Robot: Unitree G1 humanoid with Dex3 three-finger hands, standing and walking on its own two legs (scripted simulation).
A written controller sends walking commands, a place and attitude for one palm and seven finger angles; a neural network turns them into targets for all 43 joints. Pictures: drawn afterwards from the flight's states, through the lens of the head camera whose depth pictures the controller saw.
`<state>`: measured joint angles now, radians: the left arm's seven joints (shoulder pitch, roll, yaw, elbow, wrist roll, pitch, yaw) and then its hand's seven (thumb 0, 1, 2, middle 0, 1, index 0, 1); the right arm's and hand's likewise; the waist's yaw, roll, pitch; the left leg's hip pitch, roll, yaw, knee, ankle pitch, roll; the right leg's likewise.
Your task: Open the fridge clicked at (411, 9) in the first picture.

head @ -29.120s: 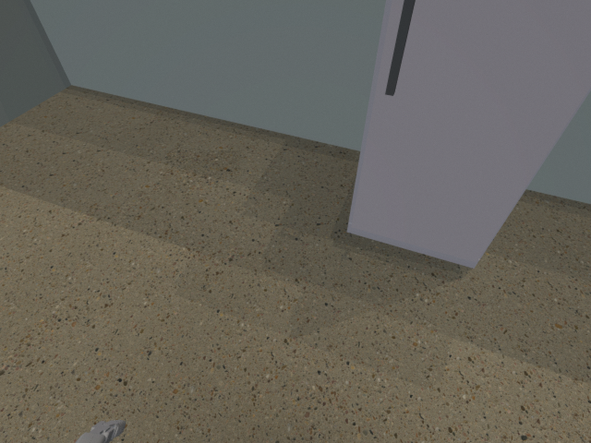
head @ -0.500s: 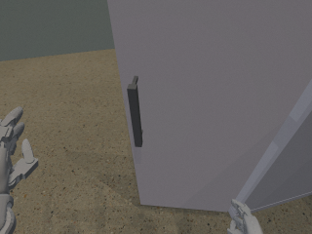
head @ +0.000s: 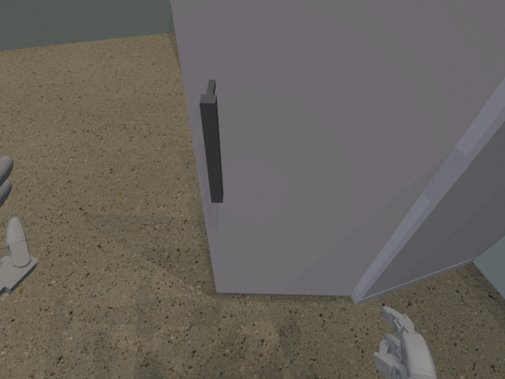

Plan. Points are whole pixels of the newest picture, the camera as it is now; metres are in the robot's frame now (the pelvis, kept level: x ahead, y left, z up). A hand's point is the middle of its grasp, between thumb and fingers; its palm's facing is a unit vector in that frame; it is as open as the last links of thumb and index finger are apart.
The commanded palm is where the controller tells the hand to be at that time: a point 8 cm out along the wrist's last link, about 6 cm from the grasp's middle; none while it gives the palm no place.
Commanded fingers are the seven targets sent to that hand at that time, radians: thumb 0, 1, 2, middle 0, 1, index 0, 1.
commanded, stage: step back with the hand held close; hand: left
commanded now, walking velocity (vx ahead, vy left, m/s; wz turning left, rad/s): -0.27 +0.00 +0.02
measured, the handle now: (214, 148) +0.48 +0.11 +0.10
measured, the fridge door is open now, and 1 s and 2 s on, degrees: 70 70 70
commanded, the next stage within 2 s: stop stepping back and stand still in 0.78 s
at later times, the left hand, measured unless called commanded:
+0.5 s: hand out of the picture +0.12 +0.30 +0.18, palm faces +0.53 -0.73 -0.44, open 7.4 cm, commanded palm +0.05 +0.32 +0.18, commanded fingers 0.00 0.90 0.90 -0.20 -0.30 -0.20 -0.30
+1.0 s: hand out of the picture +0.02 +0.26 +0.17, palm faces +0.35 -0.78 -0.52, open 7.4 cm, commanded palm -0.03 +0.29 +0.18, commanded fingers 0.00 0.90 0.90 -0.20 -0.30 -0.20 -0.30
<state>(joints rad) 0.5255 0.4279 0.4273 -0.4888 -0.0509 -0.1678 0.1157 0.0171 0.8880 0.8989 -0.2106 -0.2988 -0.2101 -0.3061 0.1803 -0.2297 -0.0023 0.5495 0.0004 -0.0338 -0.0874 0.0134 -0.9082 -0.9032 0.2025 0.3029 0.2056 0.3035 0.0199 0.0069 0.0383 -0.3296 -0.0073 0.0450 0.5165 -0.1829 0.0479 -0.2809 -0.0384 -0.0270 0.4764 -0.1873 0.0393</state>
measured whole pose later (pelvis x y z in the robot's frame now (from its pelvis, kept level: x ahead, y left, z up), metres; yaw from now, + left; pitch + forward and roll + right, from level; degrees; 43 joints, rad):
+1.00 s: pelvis -0.17 +0.00 +0.00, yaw -1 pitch +2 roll -1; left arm 0.62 0.49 0.46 -0.59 -0.07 -0.20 0.11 0.02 0.89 0.90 -0.21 -0.30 -0.21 -0.31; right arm 0.19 -0.21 -0.02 0.59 -0.02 -0.11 -0.05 0.01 -0.91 -0.90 0.20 0.30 0.21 0.30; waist 0.02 -0.03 -0.01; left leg -0.59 -0.01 0.02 0.68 -0.24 -0.02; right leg -0.24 0.06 -0.05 0.51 -0.31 -0.06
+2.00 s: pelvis -0.23 +0.02 -0.01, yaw +3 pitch -1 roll +0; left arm 0.23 0.17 -0.02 0.80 0.02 0.06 -0.01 0.01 0.92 0.90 -0.20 -0.30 -0.20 -0.30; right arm 0.22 -0.25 0.00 0.89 -0.04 0.01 0.00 0.01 -0.91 -0.90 0.20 0.30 0.20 0.30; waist -0.04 -0.04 0.07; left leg -0.28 -0.01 0.01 0.62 -0.32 0.01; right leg -0.32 -0.04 -0.07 0.63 -0.29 0.00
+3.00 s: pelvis -0.23 +0.03 +0.01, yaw +2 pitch -1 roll +0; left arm 0.13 0.26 0.01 1.13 0.02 0.00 0.00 0.01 0.91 0.90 -0.20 -0.30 -0.20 -0.30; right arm 0.16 -0.26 -0.01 1.12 -0.02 0.00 -0.01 0.01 -0.91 -0.90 0.20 0.30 0.20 0.30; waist -0.01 0.01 0.06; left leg -0.15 0.00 0.02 0.38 -0.21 0.01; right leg -0.18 -0.03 -0.07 0.37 -0.17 0.00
